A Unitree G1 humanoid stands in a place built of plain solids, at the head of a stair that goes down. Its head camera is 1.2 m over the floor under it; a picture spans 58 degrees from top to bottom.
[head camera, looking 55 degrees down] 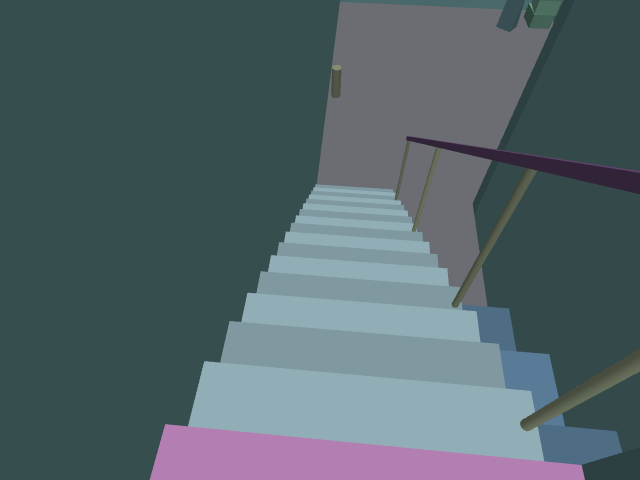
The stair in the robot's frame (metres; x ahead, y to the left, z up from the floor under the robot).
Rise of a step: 0.20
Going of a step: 0.24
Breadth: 1.06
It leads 5 degrees to the right of straight ahead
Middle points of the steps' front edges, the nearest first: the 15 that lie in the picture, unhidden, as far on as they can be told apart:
0.21 -0.12 0.00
0.44 -0.14 -0.20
0.68 -0.17 -0.40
0.91 -0.19 -0.60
1.15 -0.21 -0.80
1.38 -0.23 -1.00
1.61 -0.25 -1.20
1.85 -0.27 -1.40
2.08 -0.29 -1.60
2.32 -0.31 -1.80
2.55 -0.34 -2.00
2.79 -0.36 -2.19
3.02 -0.38 -2.39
3.25 -0.40 -2.59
3.49 -0.42 -2.79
